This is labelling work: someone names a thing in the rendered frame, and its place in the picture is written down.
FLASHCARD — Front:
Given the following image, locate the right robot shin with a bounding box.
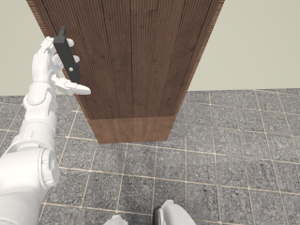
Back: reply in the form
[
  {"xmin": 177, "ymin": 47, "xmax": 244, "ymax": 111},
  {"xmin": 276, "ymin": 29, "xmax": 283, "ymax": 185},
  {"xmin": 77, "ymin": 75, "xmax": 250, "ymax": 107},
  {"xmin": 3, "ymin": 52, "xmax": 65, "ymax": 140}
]
[{"xmin": 158, "ymin": 200, "xmax": 174, "ymax": 225}]

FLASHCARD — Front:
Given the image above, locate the left robot hand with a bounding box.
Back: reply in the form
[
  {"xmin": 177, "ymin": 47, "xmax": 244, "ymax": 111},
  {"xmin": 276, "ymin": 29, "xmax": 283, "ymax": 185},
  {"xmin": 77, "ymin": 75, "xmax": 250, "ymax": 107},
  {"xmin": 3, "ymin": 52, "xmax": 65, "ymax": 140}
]
[{"xmin": 31, "ymin": 37, "xmax": 91, "ymax": 96}]

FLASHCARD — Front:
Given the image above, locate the right robot thigh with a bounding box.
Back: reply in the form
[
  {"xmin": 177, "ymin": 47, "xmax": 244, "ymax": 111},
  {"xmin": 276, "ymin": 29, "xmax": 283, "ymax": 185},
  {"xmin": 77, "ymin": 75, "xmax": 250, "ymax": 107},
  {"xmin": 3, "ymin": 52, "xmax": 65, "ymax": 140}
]
[{"xmin": 158, "ymin": 203, "xmax": 196, "ymax": 225}]

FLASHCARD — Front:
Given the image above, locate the handle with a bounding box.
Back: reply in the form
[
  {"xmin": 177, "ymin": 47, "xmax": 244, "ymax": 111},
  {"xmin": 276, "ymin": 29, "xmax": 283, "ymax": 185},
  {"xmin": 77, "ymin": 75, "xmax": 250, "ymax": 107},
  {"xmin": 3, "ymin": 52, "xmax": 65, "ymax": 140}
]
[{"xmin": 52, "ymin": 26, "xmax": 81, "ymax": 83}]

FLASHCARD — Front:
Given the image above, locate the left robot upper arm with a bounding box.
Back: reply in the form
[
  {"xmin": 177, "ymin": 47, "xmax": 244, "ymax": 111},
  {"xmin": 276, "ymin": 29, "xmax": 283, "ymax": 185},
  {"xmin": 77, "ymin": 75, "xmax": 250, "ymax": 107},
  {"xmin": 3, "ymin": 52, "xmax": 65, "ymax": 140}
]
[{"xmin": 0, "ymin": 147, "xmax": 60, "ymax": 225}]

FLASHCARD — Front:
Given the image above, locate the robot left forearm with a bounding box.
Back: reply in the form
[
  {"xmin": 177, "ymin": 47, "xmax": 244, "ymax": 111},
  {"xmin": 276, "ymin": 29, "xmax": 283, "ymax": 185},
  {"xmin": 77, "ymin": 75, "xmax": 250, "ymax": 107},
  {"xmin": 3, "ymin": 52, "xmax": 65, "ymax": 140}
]
[{"xmin": 0, "ymin": 82, "xmax": 57, "ymax": 158}]

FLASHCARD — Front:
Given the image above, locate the cupboard door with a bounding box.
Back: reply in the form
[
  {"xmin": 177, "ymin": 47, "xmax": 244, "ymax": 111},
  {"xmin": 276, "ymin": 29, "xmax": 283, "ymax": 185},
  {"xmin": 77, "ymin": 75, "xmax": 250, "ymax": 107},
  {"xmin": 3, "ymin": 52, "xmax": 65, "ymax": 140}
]
[{"xmin": 32, "ymin": 0, "xmax": 220, "ymax": 120}]

